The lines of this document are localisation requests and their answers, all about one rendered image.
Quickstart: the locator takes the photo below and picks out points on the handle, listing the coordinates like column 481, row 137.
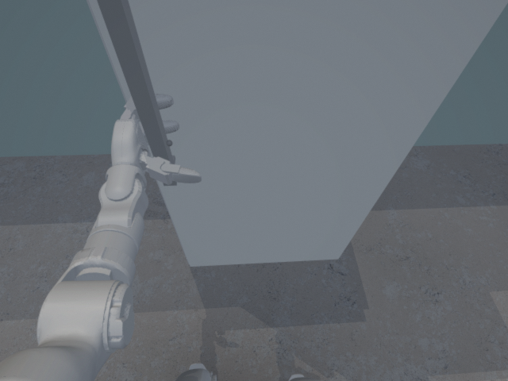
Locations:
column 123, row 33

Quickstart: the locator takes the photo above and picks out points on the fridge door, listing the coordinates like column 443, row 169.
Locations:
column 296, row 113

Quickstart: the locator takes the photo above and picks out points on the robot left forearm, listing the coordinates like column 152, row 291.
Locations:
column 114, row 241

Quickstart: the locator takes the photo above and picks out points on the robot left hand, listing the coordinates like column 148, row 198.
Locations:
column 129, row 141

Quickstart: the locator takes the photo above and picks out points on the left robot shin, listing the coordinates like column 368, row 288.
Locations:
column 196, row 366

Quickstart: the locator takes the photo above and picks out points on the robot left upper arm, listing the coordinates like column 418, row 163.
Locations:
column 83, row 322

